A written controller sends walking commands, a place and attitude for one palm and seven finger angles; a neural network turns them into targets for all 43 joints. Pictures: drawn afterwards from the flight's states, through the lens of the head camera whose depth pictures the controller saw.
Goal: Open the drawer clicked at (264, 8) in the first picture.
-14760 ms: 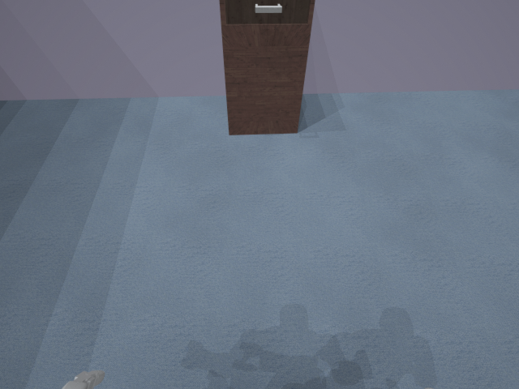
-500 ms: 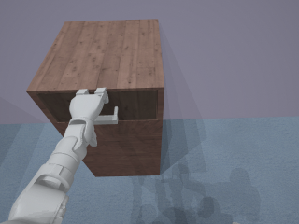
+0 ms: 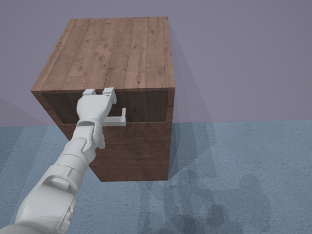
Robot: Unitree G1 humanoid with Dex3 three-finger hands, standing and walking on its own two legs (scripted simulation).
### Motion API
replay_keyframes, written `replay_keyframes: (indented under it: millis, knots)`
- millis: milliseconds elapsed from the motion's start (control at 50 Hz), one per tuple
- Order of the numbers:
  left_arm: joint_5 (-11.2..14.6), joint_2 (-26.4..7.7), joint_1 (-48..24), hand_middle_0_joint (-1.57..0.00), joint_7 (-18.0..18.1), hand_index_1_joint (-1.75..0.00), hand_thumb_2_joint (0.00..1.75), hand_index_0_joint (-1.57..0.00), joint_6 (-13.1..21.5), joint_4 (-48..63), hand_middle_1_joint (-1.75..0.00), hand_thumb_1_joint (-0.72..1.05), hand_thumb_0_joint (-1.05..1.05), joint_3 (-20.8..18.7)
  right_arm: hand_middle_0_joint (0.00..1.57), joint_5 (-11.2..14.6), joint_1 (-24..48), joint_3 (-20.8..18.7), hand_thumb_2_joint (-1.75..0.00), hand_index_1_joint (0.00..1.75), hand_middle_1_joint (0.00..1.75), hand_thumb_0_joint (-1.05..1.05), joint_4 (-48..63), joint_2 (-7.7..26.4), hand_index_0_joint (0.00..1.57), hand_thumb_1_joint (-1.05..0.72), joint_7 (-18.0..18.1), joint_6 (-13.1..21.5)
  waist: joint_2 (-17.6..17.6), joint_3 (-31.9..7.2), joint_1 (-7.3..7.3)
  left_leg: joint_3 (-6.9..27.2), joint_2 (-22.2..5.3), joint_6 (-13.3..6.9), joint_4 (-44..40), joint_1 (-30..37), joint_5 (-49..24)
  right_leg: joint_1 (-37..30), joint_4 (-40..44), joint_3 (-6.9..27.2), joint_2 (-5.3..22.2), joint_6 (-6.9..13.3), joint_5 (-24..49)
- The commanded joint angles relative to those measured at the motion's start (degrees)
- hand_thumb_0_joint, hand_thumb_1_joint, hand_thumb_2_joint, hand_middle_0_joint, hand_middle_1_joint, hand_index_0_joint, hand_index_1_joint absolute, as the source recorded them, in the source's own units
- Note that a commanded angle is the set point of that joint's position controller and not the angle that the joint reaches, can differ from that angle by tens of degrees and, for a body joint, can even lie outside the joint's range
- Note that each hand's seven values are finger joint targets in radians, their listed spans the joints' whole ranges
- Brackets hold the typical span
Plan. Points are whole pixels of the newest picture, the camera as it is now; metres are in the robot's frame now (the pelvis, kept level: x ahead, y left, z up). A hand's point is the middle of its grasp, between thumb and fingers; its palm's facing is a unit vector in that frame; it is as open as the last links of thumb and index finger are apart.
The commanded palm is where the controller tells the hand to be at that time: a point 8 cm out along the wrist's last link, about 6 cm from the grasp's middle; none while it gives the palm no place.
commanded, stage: lower the fingers behind the handle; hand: left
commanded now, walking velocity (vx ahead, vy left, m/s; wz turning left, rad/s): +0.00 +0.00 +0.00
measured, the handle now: (108, 116) +0.47 +0.17 -0.02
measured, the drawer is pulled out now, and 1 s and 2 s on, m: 0.00 0.00 0.00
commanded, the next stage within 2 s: close the thumb around the handle in 1.58 s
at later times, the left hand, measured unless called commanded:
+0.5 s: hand (104, 123) +0.43 +0.17 +0.00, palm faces +0.01 -0.06 -1.00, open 13.7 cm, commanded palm +0.41 +0.18 +0.06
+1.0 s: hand (105, 131) +0.42 +0.17 -0.04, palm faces -0.01 -0.05 -1.00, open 13.8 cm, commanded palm +0.40 +0.18 +0.02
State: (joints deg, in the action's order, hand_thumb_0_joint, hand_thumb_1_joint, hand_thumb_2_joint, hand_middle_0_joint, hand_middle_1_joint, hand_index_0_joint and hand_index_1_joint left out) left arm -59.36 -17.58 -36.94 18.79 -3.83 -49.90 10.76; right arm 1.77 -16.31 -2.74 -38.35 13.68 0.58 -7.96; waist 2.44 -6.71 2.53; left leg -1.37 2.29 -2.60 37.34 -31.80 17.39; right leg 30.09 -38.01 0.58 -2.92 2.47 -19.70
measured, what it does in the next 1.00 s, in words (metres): stands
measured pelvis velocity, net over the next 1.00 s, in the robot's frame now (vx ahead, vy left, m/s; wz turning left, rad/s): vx -0.01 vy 0.01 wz -0.01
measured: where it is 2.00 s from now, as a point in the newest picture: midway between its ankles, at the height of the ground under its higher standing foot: outside the picture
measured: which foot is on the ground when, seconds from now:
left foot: down 0.00-1.00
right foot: down 0.00-1.00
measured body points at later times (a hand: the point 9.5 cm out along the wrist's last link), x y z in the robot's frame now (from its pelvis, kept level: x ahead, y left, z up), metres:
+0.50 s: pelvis +0.00 +0.00 -0.01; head +0.07 -0.01 +0.44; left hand +0.42 +0.17 +0.05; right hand +0.08 -0.26 -0.14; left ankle +0.00 +0.09 -0.72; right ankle -0.02 -0.09 -0.72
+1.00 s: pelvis -0.01 +0.01 -0.03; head +0.07 +0.00 +0.42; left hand +0.42 +0.17 +0.02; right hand +0.05 -0.26 -0.16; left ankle +0.00 +0.09 -0.72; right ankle -0.02 -0.09 -0.72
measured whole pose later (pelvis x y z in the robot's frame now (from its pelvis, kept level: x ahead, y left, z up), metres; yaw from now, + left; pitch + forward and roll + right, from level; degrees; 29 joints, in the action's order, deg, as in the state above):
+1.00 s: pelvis -0.01 +0.01 -0.03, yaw -1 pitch +18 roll -1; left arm -63.7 -17.2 -36.0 27.0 -0.5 -54.8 7.0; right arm -0.4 -17.3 -3.7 -38.2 13.2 0.7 -6.7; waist 2.0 -9.7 4.2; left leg -1.7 1.5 -2.9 49.5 -45.8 21.9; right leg 43.6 -48.8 0.2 -3.7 2.2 -23.4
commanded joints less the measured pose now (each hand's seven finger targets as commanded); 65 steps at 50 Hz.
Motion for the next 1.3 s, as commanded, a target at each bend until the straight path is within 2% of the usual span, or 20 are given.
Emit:
replay_keyframes:
  millis: [0,100,200,260,280,340,360,420,560,640,700,780,820,880,920,1040,1180,1200,1240,1280]
  knots:
    - [-0.8,-9.6,-24.5,-0.3,1.8,-1.2,0.3,-0.3,-0.2,9.0,-1.2,-0.5,0.0,-3.4,0.2,0.1,-0.6,-2.4,-0.9,0.3,0.3,0.0,6.1,7.6,0.2,-0.9,0.7,1.5,-4.8,-17.6,1.75,0.1,-1.0,-0.7,-2.6,12.7,-13.2,-5.0,5.7,0.9,0.5,-0.1,13.9]
    - [-0.6,-7.4,-21.5,-0.3,1.4,-1.2,0.3,-0.3,0.3,9.0,-1.2,-0.5,0.0,-2.2,0.2,0.0,-0.3,-2.2,-0.9,0.3,0.3,0.0,6.7,7.5,0.2,-0.9,0.5,1.3,-3.9,-16.3,1.26,-0.1,-0.9,-0.6,-2.2,11.8,-13.5,-4.3,5.2,0.9,0.5,0.1,14.7]
    - [-1.4,-10.5,-21.5,-0.3,2.3,-1.2,0.3,-0.3,1.3,9.3,-1.2,-0.5,0.0,-4.8,0.2,-0.2,-0.6,-2.3,-0.9,0.3,0.3,0.0,7.1,7.6,0.2,-0.9,0.7,1.1,-4.9,-16.7,1.26,0.0,-0.8,-0.7,-1.1,10.1,-12.8,-3.7,4.3,1.3,0.4,0.1,14.2]
    - [-2.2,-11.2,-23.2,-0.3,4.0,-1.2,0.3,-0.3,2.9,12.2,-1.2,-0.5,0.0,-5.7,0.2,-0.6,-1.0,-2.6,-0.9,0.3,0.3,0.0,7.2,7.2,0.2,-0.9,0.8,1.5,-1.7,-20.5,0.72,0.1,-0.7,-0.5,0.1,10.9,-14.3,-3.5,2.7,1.4,0.2,0.2,15.0]
    - [-2.1,-9.9,-22.9,-0.3,4.6,-1.2,0.3,-0.3,3.0,12.0,-1.2,-0.5,0.0,-5.0,0.2,-0.7,-1.0,-2.7,-0.9,0.3,0.3,0.0,7.0,7.1,0.2,-0.9,0.7,1.7,-1.4,-20.5,1.11,0.1,-0.8,-0.5,0.6,11.2,-14.8,-2.9,2.5,1.2,0.2,0.2,15.8]
    - [-2.6,-12.9,-22.9,-0.3,6.3,-1.2,0.3,-0.3,3.0,11.7,-1.2,-0.5,0.0,-8.1,0.2,-0.9,-1.7,-3.0,-0.9,0.3,0.3,0.0,6.3,7.3,0.2,-0.9,0.4,1.8,-1.6,-23.5,0.65,0.2,-0.8,-0.4,1.9,10.8,-17.1,-3.3,1.0,1.3,0.0,0.2,18.0]
    - [-2.5,-11.1,-21.4,-0.3,6.7,-1.2,0.3,-0.3,2.6,11.0,-1.2,-0.5,0.0,-6.9,0.2,-1.0,-1.7,-3.1,-0.9,0.3,0.3,0.0,6.2,7.2,0.2,-0.9,0.4,1.8,-1.7,-23.9,0.8,0.1,-0.7,-0.3,2.3,11.0,-18.2,-3.3,0.8,1.2,-0.1,0.2,19.3]
    - [-2.3,-10.5,-21.4,-0.3,7.5,-1.2,0.3,-0.3,0.4,7.6,-1.2,-0.5,0.0,-6.7,0.2,-0.9,-1.5,-3.0,-0.9,0.3,0.3,0.0,5.4,7.4,0.2,-0.9,0.0,1.4,-3.5,-20.6,1.68,0.1,-0.7,-0.3,2.4,8.4,-17.0,-2.3,0.9,0.9,-0.2,0.1,18.7]
    - [-3.1,-9.9,-19.9,-0.3,7.2,-1.2,0.3,-0.3,-3.8,3.1,-1.2,-0.5,0.0,-5.5,0.2,-0.7,-1.8,-2.7,-0.9,0.3,0.3,0.0,5.5,7.5,0.2,-0.9,0.4,0.1,-4.4,-19.8,1.53,-0.3,-0.4,-0.5,2.3,6.5,-14.8,-2.4,1.2,1.0,0.0,-0.1,17.4]
    - [-3.1,-10.5,-20.2,-0.3,6.0,-1.2,0.3,-0.3,-4.3,1.9,-1.2,-0.5,0.0,-5.4,0.2,-0.5,-1.4,-2.2,-0.9,0.3,0.3,0.0,6.0,7.6,0.2,-0.9,0.9,-0.5,-5.0,-17.9,1.87,-0.4,-0.4,-0.5,2.1,4.5,-11.7,-1.5,1.6,1.4,0.2,-0.3,14.6]
    - [-2.7,-7.5,-19.2,-0.3,5.4,-1.2,0.3,-0.3,-4.2,0.6,-1.2,-0.5,0.0,-3.0,0.2,-0.5,-1.6,-2.0,-0.9,0.3,0.3,0.0,6.7,7.4,0.2,-0.9,1.2,-0.3,-4.6,-15.6,2.28,-0.4,-0.4,-0.5,2.2,3.7,-9.1,0.6,1.8,1.0,0.2,-0.2,11.5]
    - [-2.2,-7.8,-23.2,-0.3,5.0,-1.2,0.3,-0.3,0.0,5.2,-1.2,-0.5,0.0,-3.3,0.2,-0.8,-1.9,-2.1,-0.9,0.3,0.3,0.0,7.4,7.2,0.2,-0.9,1.8,1.1,-3.7,-18.6,2.85,0.1,-0.5,-0.8,4.1,3.9,-8.0,2.3,0.5,1.5,0.3,-0.3,10.2]
    - [-3.0,-11.0,-24.0,-0.3,6.3,-1.2,0.3,-0.3,2.6,6.9,-1.2,-0.5,0.0,-6.3,0.2,-1.3,-2.4,-2.4,-0.9,0.3,0.3,0.0,7.0,7.0,0.2,-0.9,1.9,1.8,-2.6,-21.4,2.08,0.6,-0.6,-0.7,5.5,3.5,-9.2,2.7,-1.3,1.5,0.2,-0.1,10.7]
    - [-4.9,-11.2,-23.5,-0.3,9.5,-1.2,0.3,-0.3,4.5,7.6,-1.2,-0.5,0.0,-7.6,0.2,-1.8,-3.3,-3.1,-0.9,0.3,0.3,0.0,5.8,6.8,0.2,-0.9,1.3,2.4,1.1,-24.6,1.49,1.0,-0.8,-0.2,7.8,4.2,-11.5,6.1,-4.0,1.0,-0.3,0.3,11.5]
    - [-4.7,-8.8,-23.6,-0.3,11.3,-1.2,0.3,-0.3,3.9,6.7,-1.2,-0.5,0.0,-7.0,0.2,-2.3,-3.6,-3.5,-0.9,0.3,0.3,0.0,5.2,6.7,0.2,-0.9,0.5,2.7,-0.1,-25.6,2.17,1.4,-1.0,-0.1,9.2,4.0,-13.4,7.2,-5.2,0.4,-0.6,0.4,12.9]
    - [-4.0,-9.2,-24.6,-0.3,13.4,-1.2,0.3,-0.3,-1.0,2.9,-1.2,-0.5,0.0,-7.0,0.2,-2.2,-4.3,-3.6,-0.9,0.3,0.3,0.0,3.6,7.5,0.2,-0.9,-0.3,1.6,-1.0,-26.1,2.75,1.3,-1.0,0.0,9.5,2.8,-13.5,7.4,-5.8,0.0,-0.9,0.1,13.5]
    - [-3.9,-6.7,-24.6,-0.3,11.4,-1.2,0.3,-0.3,-5.4,-2.9,-1.2,-0.5,0.0,-3.6,0.2,-1.6,-3.8,-2.8,-0.9,0.3,0.3,0.0,3.8,7.6,0.2,-0.9,0.5,0.5,-3.4,-20.3,4.08,1.0,-0.8,-0.4,8.4,-0.2,-8.9,8.6,-3.8,0.3,-0.7,-0.2,9.9]
    - [-3.6,-5.9,-25.6,-0.3,11.0,-1.2,0.3,-0.3,-5.5,-2.6,-1.2,-0.5,0.0,-2.7,0.2,-1.6,-4.1,-2.7,-0.9,0.3,0.3,0.0,3.9,7.5,0.2,-0.9,0.6,0.6,-3.5,-20.3,4.24,1.1,-0.8,-0.5,8.0,-0.1,-7.9,8.3,-3.6,0.2,-0.6,-0.2,8.8]
    - [-3.7,-8.9,-25.8,-0.3,10.3,-1.2,0.3,-0.3,-5.0,-2.0,-1.2,-0.5,0.0,-4.9,0.2,-1.5,-4.2,-2.5,-0.9,0.3,0.3,0.0,4.4,7.7,0.2,-0.9,1.0,0.6,-3.6,-22.3,3.63,1.2,-0.9,-0.6,8.1,0.4,-8.2,7.5,-3.9,0.3,-0.5,-0.2,8.9]
    - [-3.4,-6.6,-24.0,-0.3,9.6,-1.2,0.3,-0.3,-4.6,-2.4,-1.2,-0.5,0.0,-3.3,0.2,-1.5,-4.0,-2.4,-0.9,0.3,0.3,0.0,4.9,7.2,0.2,-0.9,1.2,0.7,-3.6,-21.5,3.62,1.0,-0.8,-0.6,7.9,0.6,-7.6,7.6,-3.4,0.2,-0.5,-0.2,8.3]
